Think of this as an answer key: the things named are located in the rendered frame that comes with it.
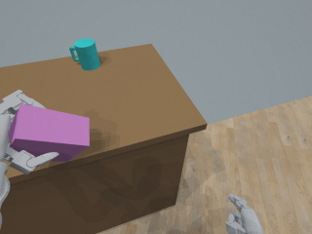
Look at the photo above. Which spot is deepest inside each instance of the sponge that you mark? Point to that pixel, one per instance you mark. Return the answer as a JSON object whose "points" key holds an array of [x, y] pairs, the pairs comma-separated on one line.
{"points": [[40, 131]]}

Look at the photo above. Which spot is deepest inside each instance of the table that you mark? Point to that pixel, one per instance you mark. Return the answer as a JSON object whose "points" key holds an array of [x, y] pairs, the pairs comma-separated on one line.
{"points": [[140, 119]]}

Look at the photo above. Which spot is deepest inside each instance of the robot right hand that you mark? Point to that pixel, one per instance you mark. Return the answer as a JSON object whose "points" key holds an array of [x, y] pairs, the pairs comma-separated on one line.
{"points": [[245, 223]]}

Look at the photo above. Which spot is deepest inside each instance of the robot left forearm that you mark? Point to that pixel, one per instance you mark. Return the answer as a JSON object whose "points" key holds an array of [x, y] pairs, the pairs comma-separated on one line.
{"points": [[4, 186]]}

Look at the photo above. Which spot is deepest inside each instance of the robot left hand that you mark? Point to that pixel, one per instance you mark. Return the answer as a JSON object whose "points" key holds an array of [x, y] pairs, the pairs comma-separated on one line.
{"points": [[22, 161]]}

